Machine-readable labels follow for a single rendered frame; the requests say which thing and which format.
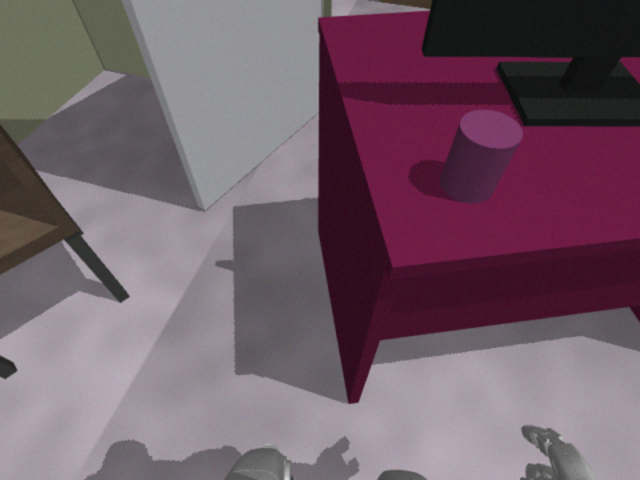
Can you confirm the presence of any right robot hand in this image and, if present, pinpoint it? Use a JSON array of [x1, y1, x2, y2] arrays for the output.
[[520, 425, 598, 480]]

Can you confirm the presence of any chair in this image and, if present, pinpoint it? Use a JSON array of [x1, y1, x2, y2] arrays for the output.
[[0, 124, 130, 379]]

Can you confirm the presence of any desk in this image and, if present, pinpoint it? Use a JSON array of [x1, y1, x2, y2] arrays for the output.
[[318, 11, 640, 404]]

